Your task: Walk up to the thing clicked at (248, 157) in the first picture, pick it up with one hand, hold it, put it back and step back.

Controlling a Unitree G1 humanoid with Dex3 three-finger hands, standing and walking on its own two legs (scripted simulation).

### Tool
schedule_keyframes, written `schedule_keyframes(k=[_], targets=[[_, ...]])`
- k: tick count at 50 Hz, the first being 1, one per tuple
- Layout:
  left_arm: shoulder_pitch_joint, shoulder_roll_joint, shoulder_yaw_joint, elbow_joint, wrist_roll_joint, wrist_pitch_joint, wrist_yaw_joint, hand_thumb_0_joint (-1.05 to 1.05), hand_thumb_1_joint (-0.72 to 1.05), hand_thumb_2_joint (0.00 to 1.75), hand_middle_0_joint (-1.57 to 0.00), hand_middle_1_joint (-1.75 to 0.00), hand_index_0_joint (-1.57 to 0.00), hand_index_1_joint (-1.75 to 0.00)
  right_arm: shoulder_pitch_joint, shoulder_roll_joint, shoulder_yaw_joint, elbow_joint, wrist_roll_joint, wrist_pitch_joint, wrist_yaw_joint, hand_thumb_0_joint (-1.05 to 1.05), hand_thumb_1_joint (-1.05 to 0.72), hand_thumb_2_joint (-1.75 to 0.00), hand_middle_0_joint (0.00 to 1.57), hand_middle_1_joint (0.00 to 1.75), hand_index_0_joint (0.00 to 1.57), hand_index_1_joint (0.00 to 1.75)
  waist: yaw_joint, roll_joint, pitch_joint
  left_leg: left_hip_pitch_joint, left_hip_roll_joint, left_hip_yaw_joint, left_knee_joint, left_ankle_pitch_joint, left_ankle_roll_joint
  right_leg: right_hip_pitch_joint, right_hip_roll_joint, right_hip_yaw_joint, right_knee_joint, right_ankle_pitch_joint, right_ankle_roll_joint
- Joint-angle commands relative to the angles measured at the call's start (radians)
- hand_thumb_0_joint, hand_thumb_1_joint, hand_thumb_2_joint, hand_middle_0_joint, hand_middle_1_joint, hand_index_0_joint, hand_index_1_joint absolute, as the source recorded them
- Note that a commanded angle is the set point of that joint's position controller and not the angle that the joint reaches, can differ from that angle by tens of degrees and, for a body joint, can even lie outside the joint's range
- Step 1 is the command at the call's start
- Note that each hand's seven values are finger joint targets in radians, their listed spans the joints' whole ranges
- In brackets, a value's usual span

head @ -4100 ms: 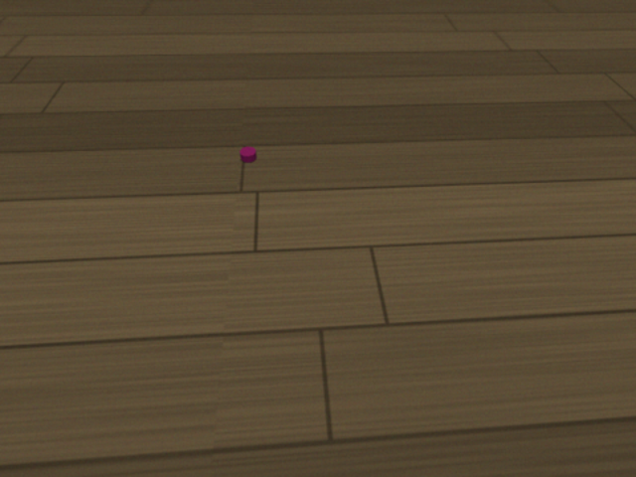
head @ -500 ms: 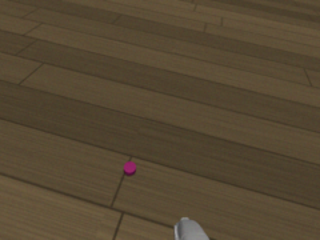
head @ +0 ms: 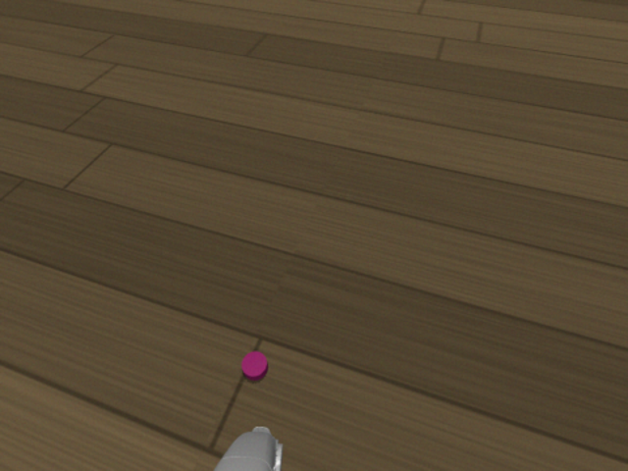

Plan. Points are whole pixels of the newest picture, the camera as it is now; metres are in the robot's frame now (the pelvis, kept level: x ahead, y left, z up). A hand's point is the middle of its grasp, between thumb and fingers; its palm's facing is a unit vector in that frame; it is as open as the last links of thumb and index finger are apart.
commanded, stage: walk up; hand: left
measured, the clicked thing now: (255, 365) +0.50 +0.22 -0.75
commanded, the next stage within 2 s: none
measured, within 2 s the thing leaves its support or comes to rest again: neither
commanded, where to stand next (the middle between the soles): +0.15 +0.03 m, yaw +3 degrees
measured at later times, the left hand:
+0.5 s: hand out of the picture +0.12 +0.27 -0.16, palm faces +0.01 -0.91 -0.43, open 7.4 cm
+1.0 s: hand (133, 465) +0.14 +0.28 -0.17, palm faces +0.05 -0.93 -0.35, open 7.4 cm
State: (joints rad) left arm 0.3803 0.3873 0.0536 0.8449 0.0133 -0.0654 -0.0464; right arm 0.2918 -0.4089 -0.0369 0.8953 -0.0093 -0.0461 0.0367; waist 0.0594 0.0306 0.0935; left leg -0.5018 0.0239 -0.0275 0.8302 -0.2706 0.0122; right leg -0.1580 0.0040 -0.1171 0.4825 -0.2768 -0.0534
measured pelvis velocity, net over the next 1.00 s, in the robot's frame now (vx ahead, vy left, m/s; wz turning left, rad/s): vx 0.09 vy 0.01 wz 0.06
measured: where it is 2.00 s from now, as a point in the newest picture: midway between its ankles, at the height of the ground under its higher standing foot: outside the picture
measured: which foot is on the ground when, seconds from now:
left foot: up 0.00-0.12, down 0.14-0.52, up 0.54-0.78, down 0.80-1.00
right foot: down 0.00-0.18, up 0.20-0.48, down 0.50-1.00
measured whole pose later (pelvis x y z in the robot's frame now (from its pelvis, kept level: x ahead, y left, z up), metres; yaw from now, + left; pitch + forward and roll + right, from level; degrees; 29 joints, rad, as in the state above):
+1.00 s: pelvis +0.09 +0.01 -0.01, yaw +4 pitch -3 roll +0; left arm 0.18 0.39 0.01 1.01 0.00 -0.03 0.00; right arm 0.17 -0.36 -0.01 1.04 -0.01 0.01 0.02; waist 0.01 -0.02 0.06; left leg -0.26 0.02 -0.02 0.65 -0.34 -0.02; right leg -0.29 -0.07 0.01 0.60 -0.25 0.05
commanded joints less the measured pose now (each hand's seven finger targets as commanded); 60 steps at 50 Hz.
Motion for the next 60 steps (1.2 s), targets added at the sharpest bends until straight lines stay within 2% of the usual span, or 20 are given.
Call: schedule_keyframes(k=[1,7,8,9,10,15,24,25,26,27,28,31,36,39,41,42,43,47,52,60], targets=[[0.001,0.253,0.063,-0.077,-0.003,-0.018,0.038,0.0,0.9,0.9,-0.2,-0.3,-0.2,-0.3,-0.042,-0.144,-0.043,-0.094,-0.004,-0.023,-0.015,0.0,-0.9,-0.9,0.2,0.3,0.2,0.3,-0.005,-0.121,-0.028,0.024,0.02,0.033,-0.114,0.074,0.007,0.031,-0.294,0.173,-0.099,0.522,-0.114],[-0.052,0.219,0.026,-0.076,-0.019,0.0,0.052,0.0,0.9,0.9,-0.2,-0.3,-0.2,-0.3,0.067,-0.174,-0.06,-0.057,-0.003,-0.03,-0.037,0.0,-0.9,-0.9,0.2,0.3,0.2,0.3,-0.1,-0.033,-0.129,0.421,-0.014,0.041,-0.328,0.278,0.087,-0.122,-0.166,0.05,0.244,0.492,-0.032],[-0.007,0.187,0.023,-0.096,-0.023,-0.004,0.045,0.0,0.9,0.9,-0.2,-0.3,-0.2,-0.3,0.146,-0.256,-0.091,-0.062,-0.009,-0.035,-0.037,0.0,-0.9,-0.9,0.2,0.3,0.2,0.3,-0.123,0.116,-0.21,0.571,0.126,-0.18,-0.364,0.2,0.161,-0.247,-0.084,0.013,0.466,0.26,0.005],[0.038,0.145,0.019,-0.087,-0.025,0.004,0.042,0.0,0.9,0.9,-0.2,-0.3,-0.2,-0.3,0.162,-0.304,-0.099,-0.082,-0.011,-0.036,-0.042,0.0,-0.9,-0.9,0.2,0.3,0.2,0.3,-0.113,0.186,-0.22,0.624,0.338,-0.518,-0.43,0.207,0.262,-0.422,0.029,0.052,0.611,-0.282,0.029],[0.053,0.226,0.038,-0.062,-0.018,0.022,0.054,0.0,0.9,0.9,-0.2,-0.3,-0.2,-0.3,0.129,-0.328,-0.111,-0.084,0.02,-0.032,-0.04,0.0,-0.9,-0.9,0.2,0.3,0.2,0.3,-0.102,0.125,-0.214,0.592,0.41,-0.596,-0.474,0.069,0.351,-0.44,-0.034,0.116,0.7,-0.34,0.02],[0.023,0.216,0.041,-0.015,-0.009,0.03,0.032,0.0,0.9,0.9,-0.2,-0.3,-0.2,-0.3,-0.029,-0.246,-0.073,-0.112,0.007,-0.026,-0.041,0.0,-0.9,-0.9,0.2,0.3,0.2,0.3,-0.051,0.092,-0.03,0.195,0.207,-0.214,-0.513,-0.006,0.209,-0.293,-0.084,0.137,0.5,-0.178,0.02],[0.039,0.203,0.046,0.073,0.001,-0.001,0.073,0.0,0.9,0.9,-0.2,-0.3,-0.2,-0.3,-0.154,-0.175,-0.045,-0.128,-0.005,0.053,-0.02,0.0,-0.9,-0.9,0.2,0.3,0.2,0.3,-0.01,0.075,-0.101,-0.018,0.099,-0.074,-0.26,-0.186,0.132,0.039,-0.014,0.074,0.064,0.046,0.054],[0.031,0.248,0.055,0.065,0.012,-0.008,0.08,0.0,0.9,0.9,-0.2,-0.3,-0.2,-0.3,-0.136,-0.133,-0.033,-0.127,-0.003,0.061,-0.022,0.0,-0.9,-0.9,0.2,0.3,0.2,0.3,-0.005,-0.07,-0.078,-0.055,0.043,-0.03,-0.137,-0.251,0.099,0.01,-0.106,0.216,-0.064,-0.083,0.03],[-0.028,0.322,0.063,0.036,0.03,-0.021,0.084,0.0,0.9,0.9,-0.2,-0.3,-0.2,-0.3,-0.106,-0.076,-0.016,-0.121,0.003,0.065,-0.022,0.0,-0.9,-0.9,0.2,0.3,0.2,0.3,-0.027,-0.25,-0.032,-0.102,-0.055,-0.017,0.011,-0.242,0.033,-0.081,-0.338,0.588,-0.24,-0.237,-0.036],[-0.096,0.388,0.075,0.02,0.022,-0.014,0.089,0.0,0.9,0.9,-0.2,-0.3,-0.2,-0.3,-0.126,-0.17,-0.045,-0.106,-0.009,0.075,-0.032,0.0,-0.9,-0.9,0.2,0.3,0.2,0.3,-0.022,-0.207,-0.004,-0.032,-0.017,-0.082,0.126,-0.265,0.023,-0.227,-0.44,0.67,-0.264,-0.296,-0.153],[-0.152,0.378,0.074,0.008,0.022,-0.011,0.088,0.0,0.9,0.9,-0.2,-0.3,-0.2,-0.3,-0.097,-0.205,-0.063,-0.081,-0.008,0.076,-0.034,0.0,-0.9,-0.9,0.2,0.3,0.2,0.3,-0.043,-0.206,0.013,-0.004,0.022,-0.091,0.153,-0.252,0.018,-0.252,-0.432,0.648,-0.232,-0.268,-0.185],[-0.152,0.27,0.049,0.016,0.013,-0.018,0.083,0.0,0.9,0.9,-0.2,-0.3,-0.2,-0.3,-0.045,-0.177,-0.058,-0.015,0.008,0.068,-0.028,0.0,-0.9,-0.9,0.2,0.3,0.2,0.3,-0.056,-0.213,-0.056,-0.001,-0.007,-0.084,0.104,-0.175,0.014,-0.086,-0.277,0.389,-0.135,0.027,-0.101],[-0.151,0.278,0.05,0.019,0.018,-0.004,0.074,0.0,0.9,0.9,-0.2,-0.3,-0.2,-0.3,-0.076,-0.164,-0.045,0.008,0.001,0.057,-0.022,0.0,-0.9,-0.9,0.2,0.3,0.2,0.3,-0.027,-0.275,-0.121,0.12,-0.015,0.017,-0.105,-0.202,-0.004,-0.057,-0.242,0.299,-0.05,0.111,-0.104],[-0.189,0.256,0.032,0.018,-0.001,0.015,0.067,0.0,0.9,0.9,-0.2,-0.3,-0.2,-0.3,-0.037,-0.155,-0.045,0.057,-0.005,0.037,-0.029,0.0,-0.9,-0.9,0.2,0.3,0.2,0.3,-0.066,-0.215,-0.152,0.294,-0.048,0.069,-0.353,-0.009,0.001,-0.13,-0.207,0.226,0.071,0.15,-0.068],[-0.187,0.178,0.002,0.012,-0.014,0.021,0.064,0.0,0.9,0.9,-0.2,-0.3,-0.2,-0.3,-0.033,-0.217,-0.059,0.064,-0.021,0.02,-0.043,0.0,-0.9,-0.9,0.2,0.3,0.2,0.3,-0.073,-0.053,-0.185,0.384,0.1,-0.161,-0.429,0.092,0.052,-0.232,-0.145,0.165,0.208,0.125,0.007],[-0.188,0.156,-0.004,0.029,-0.024,0.028,0.065,0.0,0.9,0.9,-0.2,-0.3,-0.2,-0.3,-0.128,-0.274,-0.061,0.041,-0.014,0.017,-0.041,0.0,-0.9,-0.9,0.2,0.3,0.2,0.3,-0.039,0.076,-0.143,0.304,0.23,-0.35,-0.465,-0.016,0.126,-0.278,-0.04,0.085,0.207,-0.098,0.046],[-0.194,0.212,0.011,0.063,-0.015,0.032,0.071,0.0,0.9,0.9,-0.2,-0.3,-0.2,-0.3,-0.17,-0.287,-0.063,0.041,0.0,0.022,-0.034,0.0,-0.9,-0.9,0.2,0.3,0.2,0.3,-0.042,0.078,-0.109,0.159,0.248,-0.329,-0.462,-0.116,0.176,-0.151,-0.057,0.106,0.227,-0.207,0.036],[-0.184,0.22,0.007,0.11,-0.016,0.015,0.064,0.0,0.9,0.9,-0.2,-0.3,-0.2,-0.3,-0.209,-0.178,-0.02,0.057,0.002,0.024,-0.032,0.0,-0.9,-0.9,0.2,0.3,0.2,0.3,-0.027,0.051,-0.072,0.113,0.069,-0.091,-0.369,-0.007,0.042,-0.043,-0.111,0.19,0.022,0.101,0.014],[-0.251,0.209,-0.013,0.149,-0.016,0.022,0.056,0.0,0.9,0.9,-0.2,-0.3,-0.2,-0.3,-0.22,-0.201,-0.022,0.101,-0.001,0.028,-0.027,0.0,-0.9,-0.9,0.2,0.3,0.2,0.3,-0.043,0.092,-0.015,0.138,0.107,-0.16,-0.506,-0.266,0.05,-0.108,-0.069,0.156,-0.006,-0.076,0.029],[-0.27,0.211,-0.021,0.209,-0.02,0.007,0.058,0.0,0.9,0.9,-0.2,-0.3,-0.2,-0.3,-0.235,-0.176,-0.018,0.13,0.011,0.016,-0.036,0.0,-0.9,-0.9,0.2,0.3,0.2,0.3,-0.053,0.018,-0.147,0.319,0.087,-0.062,-0.414,0.212,0.028,-0.008,-0.125,0.175,-0.047,0.311,0.032]])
